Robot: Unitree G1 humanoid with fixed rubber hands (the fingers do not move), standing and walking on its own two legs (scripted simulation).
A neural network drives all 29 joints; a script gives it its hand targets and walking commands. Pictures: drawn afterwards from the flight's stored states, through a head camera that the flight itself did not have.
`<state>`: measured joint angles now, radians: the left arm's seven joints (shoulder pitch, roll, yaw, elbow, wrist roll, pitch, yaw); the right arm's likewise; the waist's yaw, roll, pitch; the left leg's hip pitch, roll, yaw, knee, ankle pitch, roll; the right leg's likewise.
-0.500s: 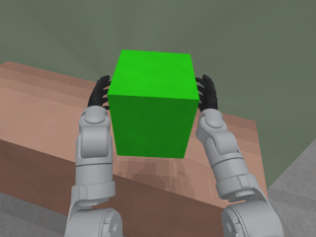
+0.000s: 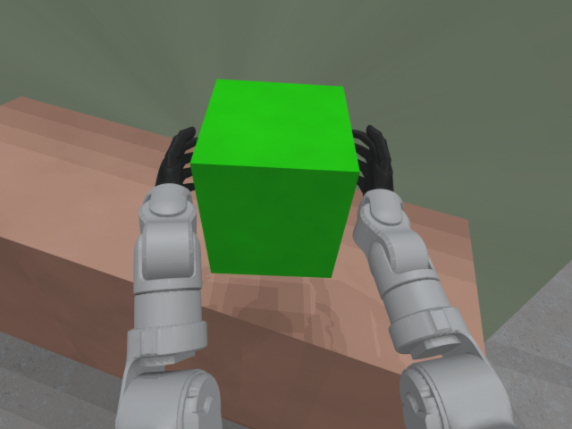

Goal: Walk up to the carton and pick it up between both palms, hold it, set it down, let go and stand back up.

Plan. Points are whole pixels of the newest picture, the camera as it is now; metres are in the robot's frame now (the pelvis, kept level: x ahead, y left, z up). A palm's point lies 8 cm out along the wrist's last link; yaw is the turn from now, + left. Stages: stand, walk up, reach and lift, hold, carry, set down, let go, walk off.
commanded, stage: hold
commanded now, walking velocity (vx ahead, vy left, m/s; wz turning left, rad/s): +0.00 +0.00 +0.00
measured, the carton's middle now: (275, 181) +0.40 +0.02 +0.17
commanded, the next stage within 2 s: none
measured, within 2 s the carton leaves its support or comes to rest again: neither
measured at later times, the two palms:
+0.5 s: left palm (185, 189) +0.36 +0.13 +0.18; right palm (383, 199) +0.36 -0.13 +0.18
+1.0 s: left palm (181, 193) +0.36 +0.14 +0.17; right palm (379, 194) +0.36 -0.12 +0.19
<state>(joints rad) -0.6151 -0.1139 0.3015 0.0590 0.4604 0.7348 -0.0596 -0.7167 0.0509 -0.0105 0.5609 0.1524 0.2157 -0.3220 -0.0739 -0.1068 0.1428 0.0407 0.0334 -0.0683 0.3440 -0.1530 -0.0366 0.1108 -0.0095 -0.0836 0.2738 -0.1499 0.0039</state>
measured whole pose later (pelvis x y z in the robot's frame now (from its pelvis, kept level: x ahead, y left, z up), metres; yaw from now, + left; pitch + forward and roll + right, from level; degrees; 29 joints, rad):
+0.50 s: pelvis +0.00 +0.01 +0.00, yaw -1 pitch -13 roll -1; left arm -0.64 -0.14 0.30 0.10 0.50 0.75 -0.05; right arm -0.70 0.04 -0.05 0.59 0.12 0.21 -0.29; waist -0.08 -0.08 0.15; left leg 0.04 0.03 -0.04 0.34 -0.14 -0.02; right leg 0.09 -0.02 -0.06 0.29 -0.15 0.01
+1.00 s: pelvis +0.01 +0.00 +0.00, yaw +0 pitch -14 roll -1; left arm -0.51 -0.12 0.25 -0.05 0.43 0.75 -0.05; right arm -0.62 0.04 0.05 0.45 0.22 0.21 -0.34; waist -0.11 -0.10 0.16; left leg 0.06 0.04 -0.06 0.36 -0.19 -0.03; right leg 0.16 -0.01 -0.09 0.25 -0.17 0.01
